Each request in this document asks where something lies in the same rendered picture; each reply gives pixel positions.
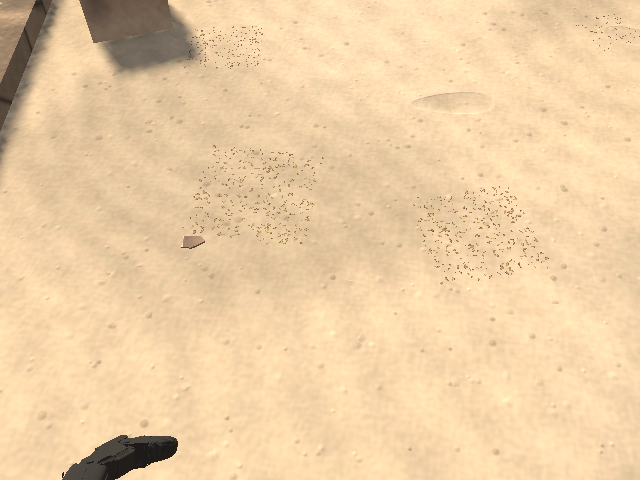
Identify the robot left hand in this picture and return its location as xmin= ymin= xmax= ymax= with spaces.
xmin=62 ymin=435 xmax=178 ymax=480

